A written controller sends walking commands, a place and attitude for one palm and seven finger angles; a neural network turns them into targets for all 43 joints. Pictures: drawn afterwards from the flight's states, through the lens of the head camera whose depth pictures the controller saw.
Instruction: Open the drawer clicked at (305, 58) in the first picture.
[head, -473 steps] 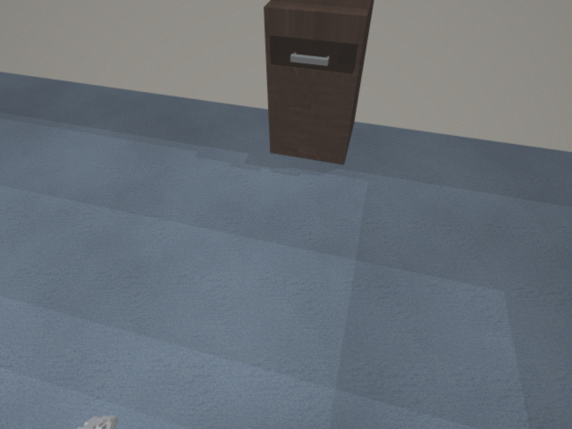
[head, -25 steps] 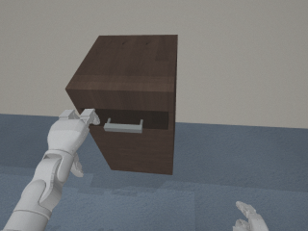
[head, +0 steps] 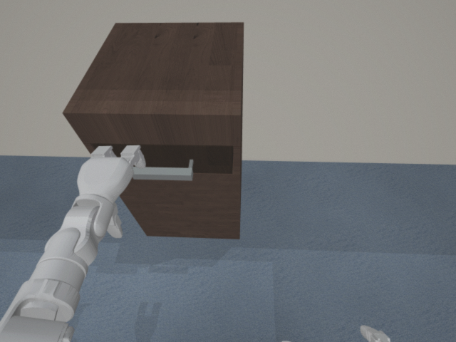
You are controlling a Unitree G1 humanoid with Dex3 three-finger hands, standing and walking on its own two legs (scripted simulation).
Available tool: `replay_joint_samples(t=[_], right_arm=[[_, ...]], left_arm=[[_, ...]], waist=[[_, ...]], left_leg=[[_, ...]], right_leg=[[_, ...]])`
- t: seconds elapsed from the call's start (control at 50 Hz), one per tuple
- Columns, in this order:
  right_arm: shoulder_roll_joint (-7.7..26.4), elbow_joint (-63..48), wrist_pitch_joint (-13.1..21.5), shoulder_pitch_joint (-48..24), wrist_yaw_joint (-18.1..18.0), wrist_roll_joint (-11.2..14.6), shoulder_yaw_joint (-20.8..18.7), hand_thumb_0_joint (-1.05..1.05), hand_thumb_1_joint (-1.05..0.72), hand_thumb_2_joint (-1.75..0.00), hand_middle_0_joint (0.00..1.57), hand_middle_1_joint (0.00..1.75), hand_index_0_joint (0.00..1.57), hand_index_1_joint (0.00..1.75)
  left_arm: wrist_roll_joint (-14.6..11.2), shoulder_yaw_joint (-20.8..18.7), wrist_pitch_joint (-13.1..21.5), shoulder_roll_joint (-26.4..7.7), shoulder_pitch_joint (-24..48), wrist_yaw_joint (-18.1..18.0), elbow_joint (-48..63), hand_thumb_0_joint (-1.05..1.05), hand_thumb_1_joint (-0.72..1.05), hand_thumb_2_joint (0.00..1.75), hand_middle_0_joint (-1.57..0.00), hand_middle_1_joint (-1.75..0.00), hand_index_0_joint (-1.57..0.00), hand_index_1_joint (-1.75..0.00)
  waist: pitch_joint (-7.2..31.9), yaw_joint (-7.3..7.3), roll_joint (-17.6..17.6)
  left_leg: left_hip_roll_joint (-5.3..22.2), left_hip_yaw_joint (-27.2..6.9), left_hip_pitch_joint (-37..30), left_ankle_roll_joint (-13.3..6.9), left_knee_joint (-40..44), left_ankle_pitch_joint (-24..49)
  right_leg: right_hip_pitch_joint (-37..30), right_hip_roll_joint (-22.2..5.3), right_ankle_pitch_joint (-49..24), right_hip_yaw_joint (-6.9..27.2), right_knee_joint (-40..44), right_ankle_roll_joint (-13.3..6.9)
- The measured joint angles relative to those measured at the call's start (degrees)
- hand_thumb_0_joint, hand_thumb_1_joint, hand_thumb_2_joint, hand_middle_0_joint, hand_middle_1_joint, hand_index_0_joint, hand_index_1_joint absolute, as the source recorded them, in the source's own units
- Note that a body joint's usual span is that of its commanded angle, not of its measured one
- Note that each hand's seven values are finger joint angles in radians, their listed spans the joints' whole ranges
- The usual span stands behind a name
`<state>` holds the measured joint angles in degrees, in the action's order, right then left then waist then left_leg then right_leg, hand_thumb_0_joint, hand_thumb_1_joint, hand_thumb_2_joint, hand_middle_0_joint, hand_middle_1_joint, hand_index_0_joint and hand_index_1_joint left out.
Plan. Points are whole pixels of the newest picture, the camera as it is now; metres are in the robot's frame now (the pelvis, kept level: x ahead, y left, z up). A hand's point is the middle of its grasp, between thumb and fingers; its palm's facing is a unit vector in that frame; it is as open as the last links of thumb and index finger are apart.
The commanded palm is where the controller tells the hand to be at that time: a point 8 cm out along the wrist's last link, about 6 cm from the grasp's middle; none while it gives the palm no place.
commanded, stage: move the hooked fingers above the handle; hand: left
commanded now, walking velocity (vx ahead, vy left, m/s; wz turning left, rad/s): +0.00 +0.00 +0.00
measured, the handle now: (164, 167) +0.57 +0.23 -0.17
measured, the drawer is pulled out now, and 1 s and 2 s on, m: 0.00 0.00 0.00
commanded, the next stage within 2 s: lower the fingers behind the handle in 1.74 s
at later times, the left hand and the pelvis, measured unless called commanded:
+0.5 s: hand (143, 179) +0.44 +0.22 -0.04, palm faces -0.07 +0.00 -1.00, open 13.8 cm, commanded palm +0.44 +0.23 +0.01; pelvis -0.02 +0.00 -0.04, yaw +0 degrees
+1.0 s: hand (158, 170) +0.51 +0.22 -0.10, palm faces -0.09 +0.01 -1.00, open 13.8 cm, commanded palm +0.51 +0.21 -0.05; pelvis -0.03 +0.01 -0.09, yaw +0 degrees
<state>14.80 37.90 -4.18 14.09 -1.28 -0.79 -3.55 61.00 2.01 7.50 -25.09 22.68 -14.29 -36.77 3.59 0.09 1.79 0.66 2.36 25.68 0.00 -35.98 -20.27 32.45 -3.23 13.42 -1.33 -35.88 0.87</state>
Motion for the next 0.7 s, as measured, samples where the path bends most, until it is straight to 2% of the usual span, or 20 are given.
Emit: replay_joint_samples(t=[0.14, 0.24, 0.46, 0.7], right_arm=[[0.56, 1.29, -1.03, 2.41, 0.54, -0.67, -1.06, 0.01, -0.91, -0.90, 0.20, 0.30, 0.20, 0.30], [0.53, 2.13, -1.58, 2.90, 1.11, -0.98, -0.93, 0.01, -0.91, -0.90, 0.20, 0.30, 0.20, 0.30], [0.34, 2.75, -0.89, 3.49, 1.78, -2.05, -0.47, 0.00, -0.91, -0.89, 0.20, 0.30, 0.20, 0.30], [0.78, 2.86, -0.48, 3.61, 2.38, -2.96, 0.54, 0.00, -0.91, -0.89, 0.20, 0.30, 0.20, 0.30]], left_arm=[[1.48, -1.38, 1.68, 0.06, 4.38, -3.46, -6.48, 0.00, -0.49, 0.30, -0.32, -1.20, -0.32, -1.20], [2.67, -1.88, 0.98, -0.32, 8.25, -5.77, -12.37, 0.00, -0.49, 0.30, -0.32, -1.20, -0.32, -1.20], [4.08, -1.79, 0.91, -1.45, 17.08, -7.86, -21.81, 0.00, -0.49, 0.30, -0.32, -1.20, -0.32, -1.20], [4.95, -2.61, -1.40, -3.49, 25.67, -8.78, -28.75, 0.00, -0.49, 0.30, -0.32, -1.20, -0.32, -1.20]], waist=[[1.32, -1.77, -0.07], [2.22, -3.02, -0.14], [4.34, -5.38, 0.06], [5.48, -8.33, 0.55]], left_leg=[[0.15, 0.39, 5.14, -0.12, -3.77, -1.42], [0.25, 0.61, 9.02, -0.22, -6.48, -2.26], [0.36, 0.17, 19.31, -0.40, -14.27, -4.60], [0.61, -0.20, 30.35, -0.67, -23.39, -7.66]], right_leg=[[5.18, 0.10, 0.93, 0.54, -3.28, 0.05], [9.05, 0.16, 1.44, 0.87, -5.65, 0.10], [18.75, 0.03, 3.04, 0.76, -12.14, 0.16], [29.37, 0.05, 5.27, 0.81, -20.03, 0.36]])
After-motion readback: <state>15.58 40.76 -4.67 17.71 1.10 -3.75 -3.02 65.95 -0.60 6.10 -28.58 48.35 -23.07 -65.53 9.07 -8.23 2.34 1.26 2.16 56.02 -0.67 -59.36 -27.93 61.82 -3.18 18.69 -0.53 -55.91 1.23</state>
